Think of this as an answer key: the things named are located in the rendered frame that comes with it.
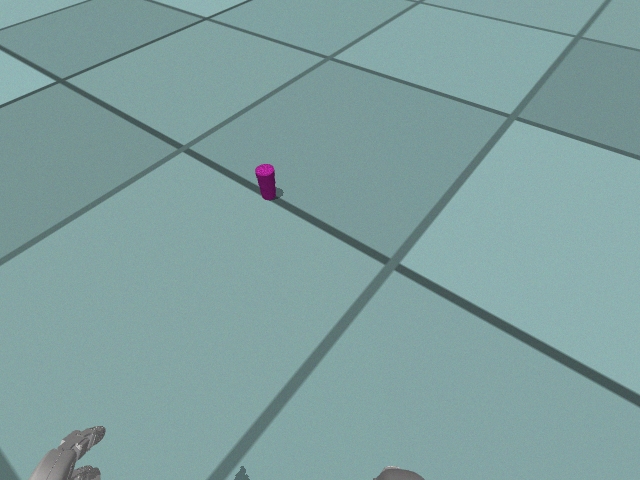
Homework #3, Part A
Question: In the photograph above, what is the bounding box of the left robot hand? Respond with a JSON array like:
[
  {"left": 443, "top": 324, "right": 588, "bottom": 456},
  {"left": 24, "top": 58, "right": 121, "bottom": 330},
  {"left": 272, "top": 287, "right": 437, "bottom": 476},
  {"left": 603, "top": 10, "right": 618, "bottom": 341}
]
[{"left": 28, "top": 426, "right": 106, "bottom": 480}]

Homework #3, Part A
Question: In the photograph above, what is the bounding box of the cup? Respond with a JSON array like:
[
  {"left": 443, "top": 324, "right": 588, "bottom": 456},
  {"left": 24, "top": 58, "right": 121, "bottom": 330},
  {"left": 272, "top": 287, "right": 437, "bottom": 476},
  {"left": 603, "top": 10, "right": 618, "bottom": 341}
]
[{"left": 255, "top": 164, "right": 276, "bottom": 200}]

